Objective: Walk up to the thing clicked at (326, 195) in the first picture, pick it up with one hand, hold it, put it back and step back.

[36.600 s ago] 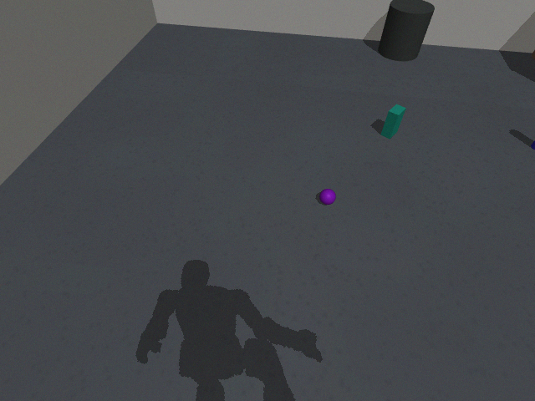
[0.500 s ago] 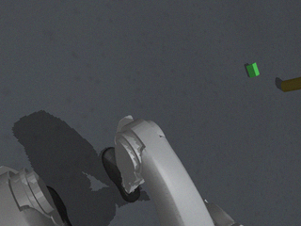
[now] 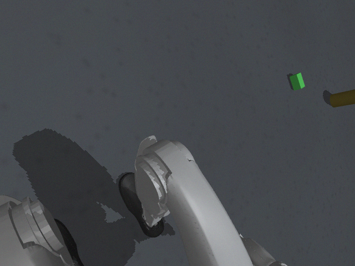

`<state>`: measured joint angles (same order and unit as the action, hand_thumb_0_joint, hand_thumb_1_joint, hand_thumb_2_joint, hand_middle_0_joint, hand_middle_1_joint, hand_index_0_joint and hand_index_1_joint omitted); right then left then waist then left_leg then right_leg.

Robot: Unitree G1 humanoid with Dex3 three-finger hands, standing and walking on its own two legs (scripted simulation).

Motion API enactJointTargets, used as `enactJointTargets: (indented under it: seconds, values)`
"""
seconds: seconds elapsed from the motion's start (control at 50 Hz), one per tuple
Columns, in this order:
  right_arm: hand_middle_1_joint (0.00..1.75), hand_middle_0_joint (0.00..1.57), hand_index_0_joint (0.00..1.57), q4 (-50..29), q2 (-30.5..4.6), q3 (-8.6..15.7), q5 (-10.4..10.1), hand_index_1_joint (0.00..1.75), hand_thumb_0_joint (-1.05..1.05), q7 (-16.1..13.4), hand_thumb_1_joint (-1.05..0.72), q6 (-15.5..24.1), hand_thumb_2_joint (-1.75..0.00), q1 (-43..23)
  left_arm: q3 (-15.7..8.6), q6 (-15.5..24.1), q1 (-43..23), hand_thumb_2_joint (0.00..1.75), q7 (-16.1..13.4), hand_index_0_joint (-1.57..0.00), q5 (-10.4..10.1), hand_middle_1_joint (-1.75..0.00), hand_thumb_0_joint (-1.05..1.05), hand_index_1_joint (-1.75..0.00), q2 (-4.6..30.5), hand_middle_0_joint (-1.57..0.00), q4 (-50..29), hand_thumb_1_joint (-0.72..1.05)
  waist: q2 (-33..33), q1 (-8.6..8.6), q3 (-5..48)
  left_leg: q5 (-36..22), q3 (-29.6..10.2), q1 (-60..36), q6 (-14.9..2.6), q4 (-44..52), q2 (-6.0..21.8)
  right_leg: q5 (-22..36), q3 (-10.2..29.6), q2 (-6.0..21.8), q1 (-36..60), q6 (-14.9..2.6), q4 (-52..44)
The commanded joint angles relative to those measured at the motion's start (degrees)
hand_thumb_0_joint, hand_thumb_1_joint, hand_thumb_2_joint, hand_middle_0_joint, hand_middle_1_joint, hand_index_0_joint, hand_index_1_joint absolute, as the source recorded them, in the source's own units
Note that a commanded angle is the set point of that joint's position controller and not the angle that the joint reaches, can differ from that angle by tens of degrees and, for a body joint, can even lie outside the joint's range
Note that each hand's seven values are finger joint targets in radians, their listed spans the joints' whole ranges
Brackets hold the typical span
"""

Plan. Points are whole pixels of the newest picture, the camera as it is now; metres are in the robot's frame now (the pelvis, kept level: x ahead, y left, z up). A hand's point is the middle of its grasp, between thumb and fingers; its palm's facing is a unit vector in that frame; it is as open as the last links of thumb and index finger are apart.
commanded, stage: open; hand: left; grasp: from above
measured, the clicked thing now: out of the picture +0.51 +0.32 -0.28
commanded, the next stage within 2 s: withdraw in 0.34 s
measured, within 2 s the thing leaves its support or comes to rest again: neither
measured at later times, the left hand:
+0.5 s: hand out of the picture +0.50 +0.31 -0.24, palm faces -0.42 -0.14 -0.90, open 13.5 cm
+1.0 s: hand out of the picture +0.50 +0.34 -0.07, palm faces -0.38 -0.12 -0.92, open 14.2 cm
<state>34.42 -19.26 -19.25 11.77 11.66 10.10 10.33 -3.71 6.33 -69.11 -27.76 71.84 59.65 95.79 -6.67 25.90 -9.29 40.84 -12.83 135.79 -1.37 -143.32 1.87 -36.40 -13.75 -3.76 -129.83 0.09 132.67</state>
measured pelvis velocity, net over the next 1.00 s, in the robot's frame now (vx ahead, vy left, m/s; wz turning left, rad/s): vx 0.00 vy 0.00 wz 0.09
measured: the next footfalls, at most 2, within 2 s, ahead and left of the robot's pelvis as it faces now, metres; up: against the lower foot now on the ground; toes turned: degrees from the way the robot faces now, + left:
none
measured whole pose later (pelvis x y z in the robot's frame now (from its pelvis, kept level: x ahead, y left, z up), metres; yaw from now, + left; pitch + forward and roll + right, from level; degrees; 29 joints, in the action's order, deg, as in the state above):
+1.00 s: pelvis +0.00 +0.00 +0.04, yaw +5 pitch +35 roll -11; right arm 33.6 -17.9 -9.2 6.3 11.0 0.9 10.7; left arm 3.0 -2.8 -65.3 -9.4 63.9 45.9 76.2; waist 1.6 17.9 2.8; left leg 39.2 -7.7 129.9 -2.0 -133.5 1.4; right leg -36.9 -9.2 -2.7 -125.1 -0.1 126.2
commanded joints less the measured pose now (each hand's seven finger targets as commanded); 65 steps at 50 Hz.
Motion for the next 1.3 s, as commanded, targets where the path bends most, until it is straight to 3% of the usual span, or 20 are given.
enactJointTargets:
  seconds: [0.0, 0.14, 0.24, 0.32, 0.36, 0.4, 0.48, 0.54, 0.6, 0.64, 0.68, 0.74, 0.8, 0.84, 0.9, 0.96, 1.04, 1.16, 1.24, 1.28]
  values:
    - [0.3, 0.2, 0.2, 1.94, -19.04, 5.2, -0.23, 0.3, 0.0, -0.81, -0.9, -0.65, -0.9, 12.9, -0.22, 0.43, -16.09, 1.01, -1.34, -0.1, -0.75, -1.16, 0.0, -1.13, 11.14, -0.07, -8.04, -0.45, 34.1, 2.82, 37.29, -15.41, 3.11, -29.51, 0.84, 13.73, 1.61, 15.25, -1.81, -2.41, 22.55, -2.41, -11.43]
    - [0.3, 0.2, 0.2, 1.39, -18.9, 4.71, -0.31, 0.3, 0.0, -1.31, -0.89, -0.67, -0.9, 12.65, 1.55, 1.16, -15.49, 1.03, -0.99, -0.09, -1.11, -1.17, 0.0, -1.14, 10.19, -0.06, -5.65, -0.45, 29.67, 3.76, 34.96, -11.35, 3.16, -26.13, 0.13, 14.13, 1.49, 12.81, -1.77, -2.64, 23.86, -1.86, -12.22]
    - [0.3, 0.2, 0.2, 1.9, -18.75, 4.51, -0.24, 0.3, 0.0, -1.62, -0.89, -0.43, -0.9, 12.54, 0.86, 1.64, -16.32, 1.01, -1.78, -0.08, -0.43, -1.15, 0.0, -1.13, 12.21, -0.06, -7.45, -0.46, 32.5, 2.77, 37.66, -12.92, 3.11, -29.09, 0.59, 14.37, 1.68, 14.09, -1.81, -2.54, 24.26, -1.92, -11.86]
    - [0.3, 0.2, 0.2, 1.21, -19.09, 4.52, -0.4, 0.3, 0.0, -1.79, -0.89, -0.29, -0.9, 11.98, 1.56, 1.3, -15.96, 1.01, -2.39, -0.08, -0.56, -1.15, 0.0, -1.12, 11.8, -0.06, -6.25, -0.46, 31.35, 3.11, 35.84, -10.98, 3.26, -27.24, 0.3, 14.42, 1.56, 12.99, -1.67, -2.74, 23.65, -1.81, -12.14]
    - [0.3, 0.2, 0.2, 1.56, -19.68, 5.39, -0.51, 0.3, 0.0, -1.83, -0.89, -0.22, -0.9, 12.14, 0.99, 1.36, -18.92, 1.0, -2.87, -0.08, -0.29, -1.14, 0.0, -1.11, 12.55, -0.06, -10.05, -0.46, 34.85, 2.13, 38.26, -12.82, 3.09, -29.61, 0.79, 14.44, 1.64, 14.08, -1.87, -2.5, 22.74, -2.16, -11.48]
    - [0.3, 0.2, 0.2, 1.98, -18.78, 4.53, -0.33, 0.3, 0.0, -1.39, -0.89, -0.18, -0.9, 12.77, -0.13, 0.92, -17.05, 1.02, -2.86, -0.08, -0.4, -1.15, 0.0, -1.13, 12.54, -0.06, -8.28, -0.45, 34.41, 2.79, 38.14, -15.03, 2.84, -30.27, 0.81, 14.22, 1.86, 15.86, -2.0, -2.37, 23.17, -1.93, -11.3]
    - [0.3, 0.2, 0.2, 1.41, -18.93, 4.78, -0.28, 0.3, 0.0, -1.24, -0.91, -0.33, -0.9, 12.46, 1.02, 0.32, -14.11, 1.01, -2.4, -0.06, -0.47, -1.03, 0.0, -1.03, 10.5, -0.06, -4.66, -0.57, 32.17, 3.36, 36.19, -15.14, 2.87, -29.11, 0.64, 14.17, 1.76, 15.94, -1.9, -2.64, 23.68, -2.0, -11.57]
    - [0.3, 0.2, 0.2, 1.9, -19.24, 5.96, -0.26, 0.3, 0.0, -0.96, -0.91, -0.32, -0.9, 13.76, -2.17, -0.08, -18.04, 1.02, -2.51, -0.06, -0.31, -1.03, 0.0, -1.03, 14.34, -0.06, -13.29, -0.58, 38.06, 1.18, 41.18, -17.89, 3.18, -32.97, 1.29, 14.67, 1.82, 17.4, -1.4, -2.19, 24.01, -2.41, -11.17]
    - [0.3, 0.2, 0.2, 2.08, -19.22, 7.05, -0.3, 0.3, 0.0, -0.22, -0.91, -0.64, -0.91, 14.29, -3.61, -0.61, -16.59, 1.03, -1.34, -0.06, -0.52, -1.02, 0.0, -1.03, 13.78, -0.07, -17.94, -0.59, 40.52, 0.37, 44.65, -21.87, 3.31, -36.12, 1.87, 14.36, 1.77, 19.31, -1.45, -1.85, 23.49, -2.85, -11.15]
    - [0.3, 0.2, 0.2, 1.5, -18.63, 8.7, -0.87, 0.3, 0.0, 0.16, -0.91, -1.1, -0.91, 14.0, -4.25, -1.3, -15.87, 1.04, 0.0, -0.05, -1.19, -1.01, 0.0, -1.03, 13.77, -0.07, -23.4, -0.6, 43.58, -1.56, 48.99, -22.92, 3.94, -39.58, 1.88, 15.08, 1.66, 19.27, -0.82, -1.9, 23.93, -3.07, -11.48]
    - [0.3, 0.2, 0.2, 0.02, -17.4, 10.19, -1.89, 0.3, 0.0, 0.78, -0.91, -1.63, -0.91, 12.51, -0.62, -2.35, -15.85, 1.04, 2.1, -0.05, -2.89, -1.01, 0.0, -1.03, 7.88, -0.07, -29.41, -0.6, 44.97, -3.67, 54.53, -24.1, 4.74, -42.1, 1.78, 15.98, 1.23, 19.89, -0.05, -2.0, 24.3, -3.12, -11.7]
    - [0.3, 0.2, 0.2, 1.3, -16.68, 12.27, -3.13, 0.3, 0.0, 1.43, -0.91, -3.08, -0.91, 13.79, 0.13, -4.77, -13.51, 1.04, 5.19, -0.05, -3.83, -1.01, 0.0, -1.04, 5.94, -0.07, -30.97, -0.6, 42.83, -5.2, 53.86, -22.32, 5.77, -38.72, 1.05, 17.33, 0.7, 19.1, 0.97, -2.19, 23.08, -2.89, -12.53]
    - [0.3, 0.2, 0.2, 1.37, -16.27, 14.21, -4.16, 0.3, 0.0, 1.07, -0.91, -5.66, -0.91, 15.05, 1.43, -7.08, -12.04, 1.04, 8.82, -0.05, -4.83, -1.0, 0.0, -1.03, 2.02, -0.08, -30.18, -0.58, 36.55, -5.14, 50.94, -16.85, 6.64, -34.03, 0.48, 20.31, 0.34, 16.3, 1.9, -2.27, 24.06, -3.12, -15.41]
    - [0.3, 0.2, 0.2, 0.85, -14.91, 14.5, -4.91, 0.3, 0.0, 0.68, -0.91, -7.4, -0.91, 15.28, 5.66, -8.03, -14.53, 1.04, 11.96, -0.05, -6.31, -1.01, 0.0, -1.04, -4.64, -0.08, -31.2, -0.57, 32.33, -4.21, 49.91, -14.42, 6.79, -32.71, 0.11, 22.37, -0.1, 14.59, 2.45, -2.32, 25.54, -3.17, -17.38]
    - [0.3, 0.2, 0.2, 0.64, -15.76, 15.69, -5.64, 0.3, 0.0, -1.04, -0.91, -9.49, -0.91, 16.18, 5.25, -9.26, -12.06, 1.04, 16.31, -0.06, -8.27, -1.01, 0.0, -1.04, -5.23, -0.08, -27.29, -0.56, 25.24, -3.6, 44.12, -11.44, 6.62, -29.27, -0.36, 23.88, -0.56, 11.39, 3.08, -1.84, 24.76, -3.38, -19.83]
    - [0.3, 0.2, 0.2, 0.12, -14.87, 15.74, -6.06, 0.3, 0.0, -3.13, -0.9, -11.44, -0.91, 15.8, 8.09, -8.59, -16.16, 1.01, 20.42, -0.09, -8.59, -0.98, 0.0, -1.0, -8.9, -0.11, -26.88, -0.51, 21.31, -2.62, 40.64, -9.22, 6.31, -28.38, -0.29, 25.35, -1.06, 7.82, 3.49, -1.42, 22.73, -4.04, -21.31]
    - [0.3, 0.2, 0.2, -0.64, -14.15, 14.8, -6.43, 0.3, 0.0, -5.8, -0.9, -12.6, -0.91, 14.78, 9.55, -5.97, -16.89, 1.0, 22.84, -0.11, -7.09, -0.98, 0.0, -1.0, -8.72, -0.13, -24.58, -0.49, 19.26, -2.53, 37.46, -6.29, 6.85, -27.21, -0.25, 26.56, -1.7, 4.09, 3.87, -1.01, 22.0, -4.06, -22.64]
    - [0.3, 0.2, 0.2, -0.7, -12.56, 12.88, -5.64, 0.3, 0.0, -7.77, -0.9, -13.27, -0.91, 13.27, 7.24, -1.91, -20.28, 0.98, 19.96, -0.13, -4.19, -0.95, 0.0, -0.97, -3.4, -0.16, -24.0, -0.47, 22.74, -4.59, 42.64, -7.51, 8.48, -28.6, -0.19, 24.74, -1.91, 4.54, 4.89, -0.82, 22.75, -3.68, -20.78]
    - [0.3, 0.2, 0.2, -1.01, -13.08, 12.6, -5.06, 0.3, 0.0, -8.1, -0.91, -12.58, -0.91, 13.14, 4.82, 0.42, -21.6, 0.99, 15.14, -0.13, -1.63, -0.94, 0.0, -0.98, 1.0, -0.16, -23.1, -0.5, 25.47, -4.72, 46.21, -9.72, 9.36, -27.94, -0.29, 21.77, -2.18, 6.96, 5.82, -0.68, 24.44, -3.23, -19.26]
    - [0.3, 0.2, 0.2, -0.96, -13.3, 12.98, -4.92, 0.3, 0.0, -8.09, -0.91, -12.17, -0.91, 13.65, 2.52, 0.94, -23.73, 0.99, 12.33, -0.12, -0.95, -0.95, 0.0, -0.98, 4.05, -0.14, -25.69, -0.51, 28.43, -5.94, 49.99, -9.94, 9.68, -29.78, 0.01, 21.47, -2.16, 6.79, 6.16, -0.57, 25.48, -3.26, -18.63]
